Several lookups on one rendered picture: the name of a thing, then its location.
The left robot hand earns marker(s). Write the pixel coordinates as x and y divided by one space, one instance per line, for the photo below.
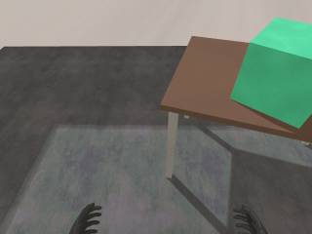
81 223

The right robot hand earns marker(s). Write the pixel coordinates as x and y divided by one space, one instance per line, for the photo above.
254 224

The carton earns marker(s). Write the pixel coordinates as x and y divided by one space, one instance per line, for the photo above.
275 77

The table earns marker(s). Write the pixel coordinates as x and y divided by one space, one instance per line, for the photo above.
201 88

